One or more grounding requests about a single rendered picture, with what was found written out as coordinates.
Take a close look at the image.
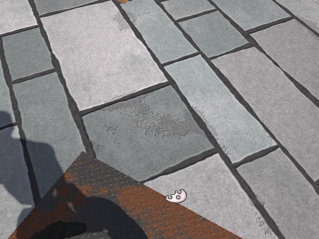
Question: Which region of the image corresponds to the left robot hand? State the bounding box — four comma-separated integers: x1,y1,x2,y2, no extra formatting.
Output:
29,220,87,239

